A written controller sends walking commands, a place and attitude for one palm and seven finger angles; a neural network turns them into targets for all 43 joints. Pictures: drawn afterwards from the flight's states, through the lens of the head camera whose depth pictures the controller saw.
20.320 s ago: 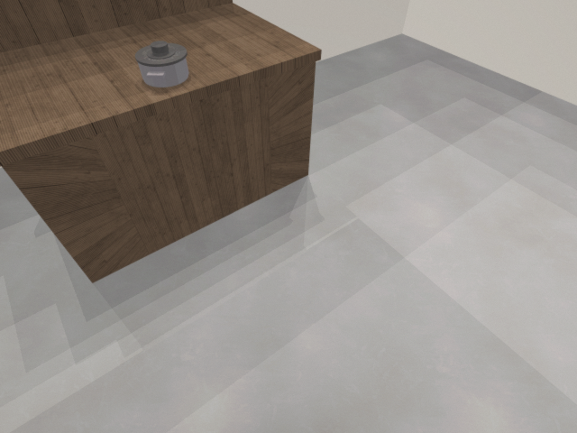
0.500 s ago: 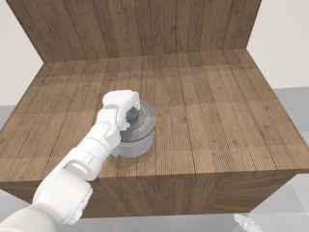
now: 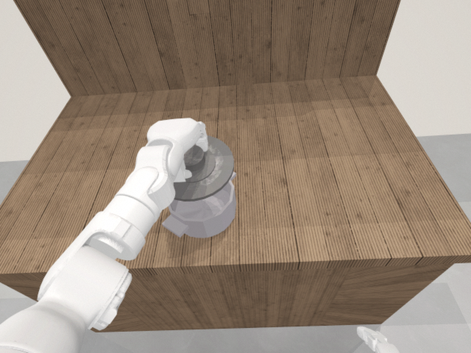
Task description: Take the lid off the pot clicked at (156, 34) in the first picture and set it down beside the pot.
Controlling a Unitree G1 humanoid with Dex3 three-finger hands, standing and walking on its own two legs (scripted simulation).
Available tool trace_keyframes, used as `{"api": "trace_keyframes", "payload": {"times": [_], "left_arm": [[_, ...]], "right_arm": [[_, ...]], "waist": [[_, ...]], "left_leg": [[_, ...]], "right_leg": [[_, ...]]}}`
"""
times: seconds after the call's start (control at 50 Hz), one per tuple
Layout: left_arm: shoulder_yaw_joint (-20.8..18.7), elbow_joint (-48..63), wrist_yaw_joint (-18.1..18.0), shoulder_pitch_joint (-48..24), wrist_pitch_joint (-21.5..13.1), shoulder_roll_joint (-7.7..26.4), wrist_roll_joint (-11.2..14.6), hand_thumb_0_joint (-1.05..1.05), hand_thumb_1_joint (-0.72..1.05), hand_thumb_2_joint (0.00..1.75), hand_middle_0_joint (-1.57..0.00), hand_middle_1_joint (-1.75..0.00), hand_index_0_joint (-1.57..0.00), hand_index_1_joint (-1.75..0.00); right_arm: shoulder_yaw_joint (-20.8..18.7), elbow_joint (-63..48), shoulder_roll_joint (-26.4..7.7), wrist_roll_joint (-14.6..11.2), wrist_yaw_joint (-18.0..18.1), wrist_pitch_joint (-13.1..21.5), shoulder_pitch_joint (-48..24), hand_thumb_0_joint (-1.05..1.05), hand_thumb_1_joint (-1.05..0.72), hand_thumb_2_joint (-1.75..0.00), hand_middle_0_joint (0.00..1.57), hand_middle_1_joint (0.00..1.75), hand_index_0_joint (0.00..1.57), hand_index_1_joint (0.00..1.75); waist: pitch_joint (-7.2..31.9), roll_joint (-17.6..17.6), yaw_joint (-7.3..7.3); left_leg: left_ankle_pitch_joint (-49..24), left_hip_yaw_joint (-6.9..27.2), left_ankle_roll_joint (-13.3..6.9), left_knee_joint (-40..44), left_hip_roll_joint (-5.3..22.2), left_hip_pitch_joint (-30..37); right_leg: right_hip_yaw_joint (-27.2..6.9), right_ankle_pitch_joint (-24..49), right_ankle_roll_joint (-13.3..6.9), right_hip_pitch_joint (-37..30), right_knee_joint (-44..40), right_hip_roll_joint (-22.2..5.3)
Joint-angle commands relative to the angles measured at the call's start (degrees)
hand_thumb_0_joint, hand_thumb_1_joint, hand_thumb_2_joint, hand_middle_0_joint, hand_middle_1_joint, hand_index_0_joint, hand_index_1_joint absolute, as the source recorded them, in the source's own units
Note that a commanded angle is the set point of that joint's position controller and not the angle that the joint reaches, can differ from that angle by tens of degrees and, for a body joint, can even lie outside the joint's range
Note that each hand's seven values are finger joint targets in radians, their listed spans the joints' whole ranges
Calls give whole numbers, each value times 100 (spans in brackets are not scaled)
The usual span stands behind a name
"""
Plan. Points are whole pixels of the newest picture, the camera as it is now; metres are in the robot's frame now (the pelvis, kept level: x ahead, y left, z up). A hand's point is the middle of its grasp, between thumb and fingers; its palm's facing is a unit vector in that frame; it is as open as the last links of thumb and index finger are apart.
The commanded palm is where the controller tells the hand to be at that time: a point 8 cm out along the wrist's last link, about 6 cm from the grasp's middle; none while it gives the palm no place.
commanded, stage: lift the lid straight up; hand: left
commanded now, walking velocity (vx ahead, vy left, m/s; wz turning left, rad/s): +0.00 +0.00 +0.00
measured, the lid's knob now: (191, 158) +0.46 +0.09 +0.08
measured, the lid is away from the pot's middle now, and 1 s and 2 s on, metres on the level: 0.01 0.01 0.12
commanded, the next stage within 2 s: move the lid sideways beside the pot in 0.84 s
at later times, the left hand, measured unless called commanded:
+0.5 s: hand (182, 141) +0.44 +0.09 +0.15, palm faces -0.20 -0.04 -0.98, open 8.8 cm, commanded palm +0.42 +0.10 +0.22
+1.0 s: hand (178, 140) +0.43 +0.09 +0.16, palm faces -0.23 -0.04 -0.97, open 8.8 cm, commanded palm +0.41 +0.11 +0.23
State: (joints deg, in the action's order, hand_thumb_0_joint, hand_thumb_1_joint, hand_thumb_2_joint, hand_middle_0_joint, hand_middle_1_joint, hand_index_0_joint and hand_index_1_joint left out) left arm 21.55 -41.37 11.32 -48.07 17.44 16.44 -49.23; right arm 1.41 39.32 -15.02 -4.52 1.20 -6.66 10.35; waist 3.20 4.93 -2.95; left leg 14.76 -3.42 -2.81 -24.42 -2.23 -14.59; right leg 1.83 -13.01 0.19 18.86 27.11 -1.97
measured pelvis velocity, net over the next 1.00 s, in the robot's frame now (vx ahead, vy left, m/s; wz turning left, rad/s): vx -0.01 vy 0.00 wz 0.01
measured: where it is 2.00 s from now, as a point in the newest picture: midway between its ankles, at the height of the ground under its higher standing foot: outside the picture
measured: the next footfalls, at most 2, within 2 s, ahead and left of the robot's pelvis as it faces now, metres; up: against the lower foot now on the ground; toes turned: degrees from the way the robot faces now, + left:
none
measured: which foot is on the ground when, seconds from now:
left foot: down 0.00-1.00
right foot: down 0.00-1.00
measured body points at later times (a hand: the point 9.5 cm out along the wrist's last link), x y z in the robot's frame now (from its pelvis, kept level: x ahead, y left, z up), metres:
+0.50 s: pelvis +0.00 +0.01 +0.00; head +0.01 -0.04 +0.45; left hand +0.44 +0.09 +0.20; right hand +0.15 -0.23 -0.13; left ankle -0.03 +0.09 -0.74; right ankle +0.00 -0.12 -0.74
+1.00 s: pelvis -0.01 +0.00 +0.00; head +0.00 -0.04 +0.45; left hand +0.43 +0.09 +0.21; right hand +0.15 -0.24 -0.12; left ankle -0.03 +0.09 -0.74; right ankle +0.00 -0.12 -0.74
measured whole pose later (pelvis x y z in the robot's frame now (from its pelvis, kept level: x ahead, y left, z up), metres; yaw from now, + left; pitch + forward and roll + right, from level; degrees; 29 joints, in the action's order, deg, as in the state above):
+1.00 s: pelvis -0.01 +0.00 +0.00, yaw +1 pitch +2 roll +1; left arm 22.8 -37.7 18.2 -54.3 20.8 17.7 -48.9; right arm 2.6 37.9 -15.3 -4.6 0.8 -5.5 7.6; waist 2.1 4.8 -2.2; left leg 13.5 -2.8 -2.7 -23.4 -2.7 -12.5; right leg 2.4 -12.5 0.0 16.9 27.1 -2.5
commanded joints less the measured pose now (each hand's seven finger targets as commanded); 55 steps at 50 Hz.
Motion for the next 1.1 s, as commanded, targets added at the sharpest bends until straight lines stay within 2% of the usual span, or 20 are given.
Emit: {"api": "trace_keyframes", "payload": {"times": [0.0,0.04,0.16,0.22,0.28,0.34,0.36,0.38,0.48,0.52,0.58,0.66,0.72,0.78,0.8,0.88,0.96,1.0,1.06,1.08], "left_arm": [[-557,1200,-289,-3393,-12,1027,-182,0,47,114,-100,-111,-78,-100],[-459,1411,-293,-3579,-9,909,-123,0,47,114,-100,-111,-78,-100],[-589,1584,-284,-3878,73,1076,-114,0,47,114,-100,-111,-78,-100],[-407,1308,-286,-3852,210,860,-167,0,47,114,-100,-111,-78,-100],[-902,1121,-270,-3597,319,1373,-140,0,47,114,-100,-111,-78,-100],[-430,1345,-168,-3835,395,912,-213,0,47,114,-100,-111,-78,-100],[-503,1373,-130,-3762,393,939,-213,0,47,114,-100,-111,-78,-100],[-360,1448,-93,-3872,418,859,-267,0,47,114,-100,-111,-78,-100],[-625,1682,65,-3909,468,1154,-150,0,47,114,-100,-111,-78,-100],[-442,1419,139,-3835,546,967,-173,0,47,114,-100,-111,-78,-100],[-511,1762,171,-4283,472,1158,-221,0,47,114,-100,-111,-78,-100],[-652,1473,258,-4065,480,1231,-137,0,47,114,-100,-111,-78,-100],[-384,1581,307,-4022,480,954,-177,0,47,114,-100,-111,-78,-100],[-603,1425,355,-3751,470,1188,-201,0,47,114,-100,-111,-78,-100],[-488,1478,372,-3961,481,1082,-186,0,47,114,-100,-111,-78,-100],[-639,1450,359,-4246,404,1355,-187,0,47,114,-100,-111,-78,-100],[-782,2000,313,-4447,160,1554,-194,0,47,114,-100,-111,-78,-100],[-888,1842,270,-4220,158,1680,-267,0,47,114,-100,-111,-78,-100],[-916,1245,274,-3798,272,1554,-224,0,47,114,-100,-111,-78,-100],[-1009,1172,270,-3721,304,1692,-232,0,47,114,-100,-111,-78,-100]], "right_arm": [[-192,-742,-551,-35,-9,271,-521,0,-90,-90,20,30,20,30],[-189,-758,-543,-37,-34,305,-539,0,-90,-90,20,30,20,30],[-176,-750,-579,-15,-76,332,-543,0,-90,-90,20,30,20,30],[-181,-706,-544,-21,-107,361,-570,0,-90,-90,20,30,20,30],[-145,-744,-606,9,-87,340,-634,0,-90,-90,20,30,20,30],[-133,-793,-545,-9,-119,351,-720,0,-90,-90,20,30,20,30],[-153,-838,-545,-6,-141,354,-729,0,-90,-90,20,30,20,30],[-141,-824,-554,-5,-157,340,-754,0,-90,-90,20,30,20,30],[-120,-925,-555,2,-152,342,-838,0,-90,-90,20,30,20,30],[-100,-873,-536,-19,-135,312,-839,0,-90,-90,20,30,20,30],[-98,-909,-546,-17,-109,343,-882,0,-90,-90,20,30,20,30],[-83,-884,-569,-10,-79,353,-845,0,-90,-90,20,30,20,30],[-92,-930,-525,-23,-108,357,-920,0,-90,-90,20,30,20,30],[-83,-959,-573,-4,-109,308,-961,0,-90,-90,20,30,20,30],[-72,-937,-560,-22,-105,288,-956,0,-90,-90,20,30,20,30],[-40,-933,-569,-33,-16,313,-973,0,-90,-90,20,30,20,30],[-70,-1005,-539,-1,8,430,-894,0,-90,-90,20,30,20,30],[-75,-965,-551,-2,2,437,-854,0,-90,-90,20,30,20,30],[-73,-898,-594,-21,-19,369,-796,0,-90,-90,20,30,20,30],[-69,-891,-625,-18,-14,357,-823,0,-90,-90,20,30,20,30]], "waist": [[2107,-771,-8],[2242,-592,-5],[2351,-647,16],[2255,-759,6],[2313,-979,150],[2304,-820,81],[2335,-961,94],[2329,-820,71],[2477,-777,124],[2154,-883,82],[2245,-881,73],[2186,-992,100],[2234,-835,103],[2203,-921,147],[2121,-931,99],[1964,-992,78],[2486,-705,112],[2518,-654,159],[2027,-927,140],[1977,-965,177]], "left_leg": [[-1644,328,-96,134,124,598],[-1733,381,-76,128,115,759],[-1860,450,-37,152,136,799],[-1896,474,-29,146,158,837],[-1841,419,-43,214,125,639],[-2054,408,-44,172,126,768],[-2162,446,-50,142,138,744],[-2223,438,-42,145,143,822],[-2155,449,-56,129,90,865],[-1940,407,-64,162,79,721],[-1790,427,-67,205,88,793],[-1749,426,-64,217,60,678],[-1834,423,-60,179,57,814],[-1810,381,-66,173,54,690],[-1686,372,-62,196,42,648],[-1317,355,-85,281,33,532],[-1695,429,-93,221,52,860],[-1773,414,-83,218,66,845],[-1591,384,-64,274,83,536],[-1480,351,-68,304,86,480]], "right_leg": [[-56,1983,-211,-1006,-79,108],[-31,1962,-234,-953,-33,113],[3,1955,-256,-1016,-20,103],[38,1911,-246,-901,3,130],[-23,2030,-236,-1250,-8,102],[-2,2201,-241,-1143,-2,82],[-7,2225,-250,-1187,-4,80],[7,2250,-251,-1123,10,89],[-14,2298,-249,-1309,13,81],[2,2175,-237,-1190,-42,85],[-15,2005,-239,-1205,-63,83],[-40,2009,-239,-1292,-94,57],[-20,2057,-242,-1222,-56,61],[-45,2107,-241,-1339,-76,58],[-47,2058,-225,-1296,-102,47],[-87,1709,-201,-1255,-183,49],[-114,1981,-238,-1433,-124,30],[-109,2056,-235,-1484,-97,43],[-72,1894,-232,-1339,-177,38],[-75,1842,-208,-1368,-183,41]]}}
